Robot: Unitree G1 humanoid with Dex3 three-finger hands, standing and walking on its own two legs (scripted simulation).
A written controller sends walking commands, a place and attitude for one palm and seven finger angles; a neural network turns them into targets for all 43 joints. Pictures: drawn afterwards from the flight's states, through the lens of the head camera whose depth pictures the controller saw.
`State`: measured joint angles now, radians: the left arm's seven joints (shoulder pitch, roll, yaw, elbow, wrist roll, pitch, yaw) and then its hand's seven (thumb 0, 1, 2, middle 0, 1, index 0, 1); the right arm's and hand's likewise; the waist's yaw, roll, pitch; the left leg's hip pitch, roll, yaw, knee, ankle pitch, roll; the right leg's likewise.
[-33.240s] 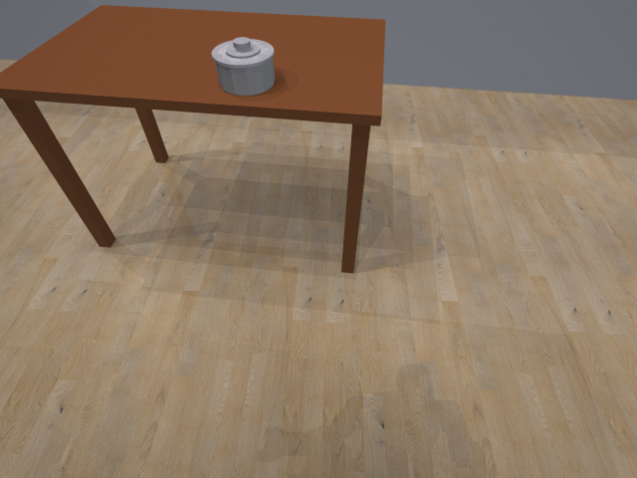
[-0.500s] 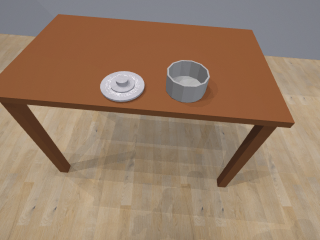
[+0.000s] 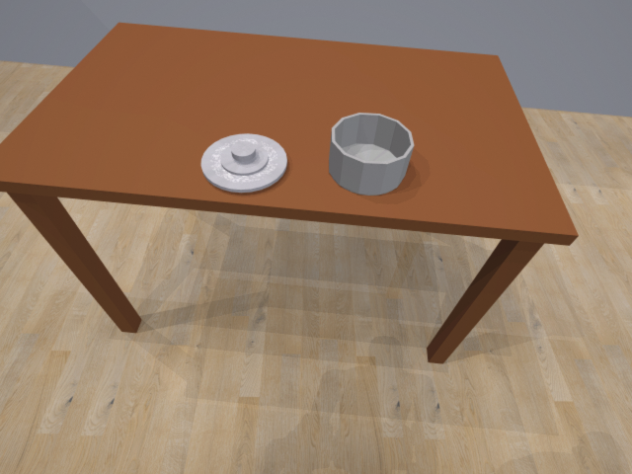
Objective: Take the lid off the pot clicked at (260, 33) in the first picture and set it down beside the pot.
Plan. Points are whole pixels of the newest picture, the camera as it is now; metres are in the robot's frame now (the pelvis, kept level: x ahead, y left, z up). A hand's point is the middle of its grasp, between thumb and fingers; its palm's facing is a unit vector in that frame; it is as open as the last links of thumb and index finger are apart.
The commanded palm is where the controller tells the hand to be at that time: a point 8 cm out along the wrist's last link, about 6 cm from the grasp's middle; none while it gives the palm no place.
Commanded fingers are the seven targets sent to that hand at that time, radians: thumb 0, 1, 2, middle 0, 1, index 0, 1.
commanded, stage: let the arm hang, fingers relaxed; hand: left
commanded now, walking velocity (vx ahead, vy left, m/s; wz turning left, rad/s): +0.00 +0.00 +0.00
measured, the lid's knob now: (243, 151) +0.66 +0.18 -0.01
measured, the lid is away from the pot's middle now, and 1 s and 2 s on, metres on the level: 0.25 0.25 0.25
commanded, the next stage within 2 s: look to check the result in 0.48 s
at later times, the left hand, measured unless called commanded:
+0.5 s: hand out of the picture +0.00 +0.17 -0.18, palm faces +0.04 -0.98 -0.18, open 7.2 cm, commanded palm none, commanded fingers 0.00 0.90 0.90 -0.20 -0.30 -0.20 -0.30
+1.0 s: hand out of the picture +0.00 +0.17 -0.18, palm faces +0.05 -0.98 -0.19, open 7.2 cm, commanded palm none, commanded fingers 0.00 0.90 0.90 -0.20 -0.30 -0.20 -0.30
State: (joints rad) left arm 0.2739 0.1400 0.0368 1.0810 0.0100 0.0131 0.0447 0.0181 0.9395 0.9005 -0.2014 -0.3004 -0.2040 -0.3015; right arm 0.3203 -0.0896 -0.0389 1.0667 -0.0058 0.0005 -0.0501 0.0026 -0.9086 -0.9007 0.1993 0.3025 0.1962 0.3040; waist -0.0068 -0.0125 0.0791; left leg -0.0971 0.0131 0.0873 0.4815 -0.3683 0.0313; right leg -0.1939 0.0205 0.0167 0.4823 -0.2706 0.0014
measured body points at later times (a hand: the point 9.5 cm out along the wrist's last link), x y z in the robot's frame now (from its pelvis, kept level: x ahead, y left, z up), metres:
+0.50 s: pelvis +0.00 +0.00 +0.00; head +0.03 +0.01 +0.45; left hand +0.00 +0.23 -0.16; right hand -0.03 -0.20 -0.16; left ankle -0.07 +0.09 -0.74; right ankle -0.01 -0.12 -0.74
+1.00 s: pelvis +0.00 +0.00 +0.00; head +0.03 +0.01 +0.45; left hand +0.00 +0.22 -0.16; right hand -0.03 -0.20 -0.16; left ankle -0.07 +0.09 -0.74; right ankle -0.01 -0.12 -0.74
